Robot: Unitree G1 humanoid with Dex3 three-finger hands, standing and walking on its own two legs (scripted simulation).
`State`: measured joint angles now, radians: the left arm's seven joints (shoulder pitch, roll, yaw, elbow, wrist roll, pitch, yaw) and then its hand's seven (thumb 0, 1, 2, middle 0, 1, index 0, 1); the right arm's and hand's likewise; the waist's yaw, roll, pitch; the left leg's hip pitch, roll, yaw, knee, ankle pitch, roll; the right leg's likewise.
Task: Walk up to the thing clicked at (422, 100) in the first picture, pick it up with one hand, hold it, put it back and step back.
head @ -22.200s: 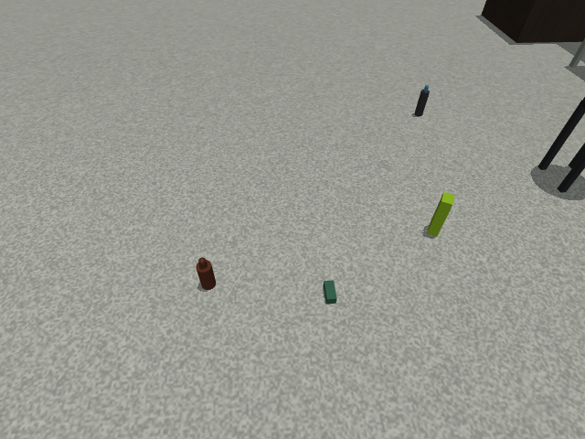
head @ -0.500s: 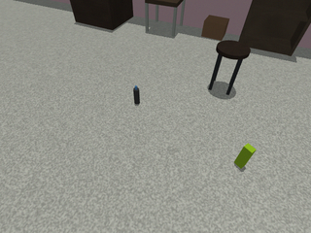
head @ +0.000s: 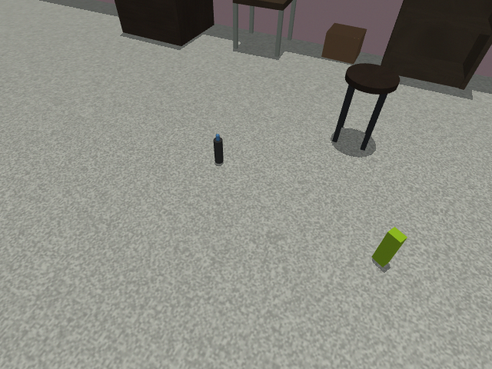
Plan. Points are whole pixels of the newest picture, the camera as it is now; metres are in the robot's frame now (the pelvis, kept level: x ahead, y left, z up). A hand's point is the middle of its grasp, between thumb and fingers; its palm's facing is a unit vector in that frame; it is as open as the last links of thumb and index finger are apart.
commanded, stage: stand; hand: left
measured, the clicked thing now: (218, 148) +1.42 +0.12 -0.68
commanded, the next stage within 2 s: walk up in 0.96 s
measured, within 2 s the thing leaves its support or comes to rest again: neither
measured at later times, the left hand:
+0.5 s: hand out of the picture +0.08 +0.25 -0.16, palm faces -0.03 -0.94 -0.34, open 7.4 cm
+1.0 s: hand out of the picture +0.07 +0.26 -0.16, palm faces -0.04 -0.94 -0.33, open 7.4 cm
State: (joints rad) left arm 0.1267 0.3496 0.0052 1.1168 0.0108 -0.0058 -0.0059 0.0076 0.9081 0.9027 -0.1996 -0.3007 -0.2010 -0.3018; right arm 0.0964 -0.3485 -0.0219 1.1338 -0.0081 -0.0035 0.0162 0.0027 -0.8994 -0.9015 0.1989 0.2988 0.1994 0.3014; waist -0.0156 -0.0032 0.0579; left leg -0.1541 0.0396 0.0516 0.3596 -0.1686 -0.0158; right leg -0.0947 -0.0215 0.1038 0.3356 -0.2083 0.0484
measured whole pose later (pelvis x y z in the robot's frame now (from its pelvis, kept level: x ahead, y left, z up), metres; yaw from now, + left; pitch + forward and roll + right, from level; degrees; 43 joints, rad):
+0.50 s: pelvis +0.00 +0.00 +0.00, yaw +0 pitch -2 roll +0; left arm 0.12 0.35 0.00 1.11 0.01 -0.01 0.00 0.01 0.91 0.90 -0.20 -0.30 -0.20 -0.30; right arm 0.09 -0.35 -0.02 1.12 -0.01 -0.01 0.02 0.00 -0.90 -0.90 0.20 0.30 0.20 0.30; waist -0.01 -0.01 0.05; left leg -0.15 0.04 0.04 0.36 -0.17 -0.02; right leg -0.08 -0.02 0.09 0.33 -0.21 0.05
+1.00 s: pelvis +0.01 +0.00 +0.00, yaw +0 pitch -2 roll +0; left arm 0.16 0.36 0.01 1.09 0.02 -0.01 -0.02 0.01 0.91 0.90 -0.20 -0.30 -0.20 -0.30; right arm 0.12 -0.35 -0.04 1.11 -0.02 -0.01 0.03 0.00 -0.90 -0.90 0.20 0.30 0.20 0.30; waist -0.01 -0.01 0.05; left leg -0.17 0.03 0.05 0.40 -0.25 0.01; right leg -0.12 -0.03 0.09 0.40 -0.32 0.02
